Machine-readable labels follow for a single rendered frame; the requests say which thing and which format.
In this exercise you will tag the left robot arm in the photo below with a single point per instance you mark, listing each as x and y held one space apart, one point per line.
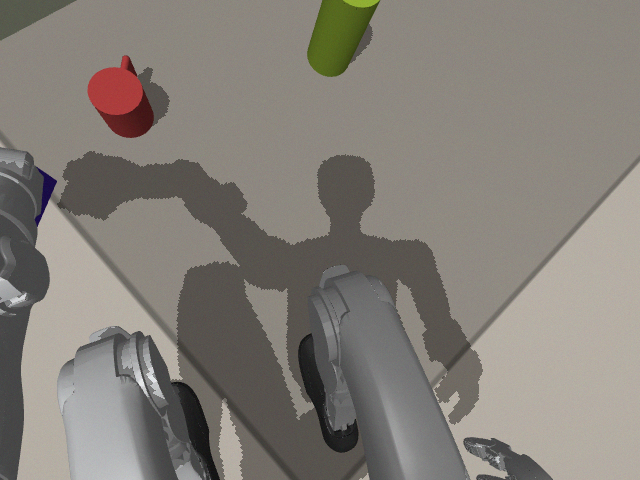
24 280

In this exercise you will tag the right robot hand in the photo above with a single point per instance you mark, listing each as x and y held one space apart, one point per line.
500 456

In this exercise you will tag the right robot foot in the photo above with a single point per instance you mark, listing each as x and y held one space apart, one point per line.
339 441

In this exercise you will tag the left robot foot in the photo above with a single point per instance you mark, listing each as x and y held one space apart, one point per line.
197 427

